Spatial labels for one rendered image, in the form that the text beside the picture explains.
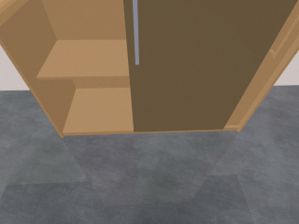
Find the wardrobe door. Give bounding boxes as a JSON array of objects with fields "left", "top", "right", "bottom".
[
  {"left": 123, "top": 0, "right": 298, "bottom": 133},
  {"left": 226, "top": 0, "right": 299, "bottom": 126}
]

